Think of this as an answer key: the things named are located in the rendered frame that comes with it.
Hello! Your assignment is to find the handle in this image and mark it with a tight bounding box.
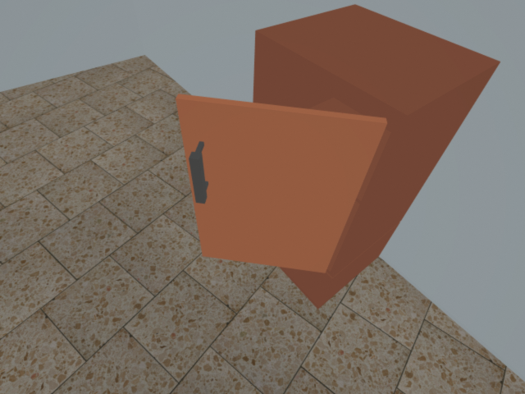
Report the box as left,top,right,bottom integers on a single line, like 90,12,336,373
189,141,208,204

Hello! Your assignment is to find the cupboard door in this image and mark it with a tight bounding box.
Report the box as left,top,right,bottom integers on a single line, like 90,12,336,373
176,94,387,273

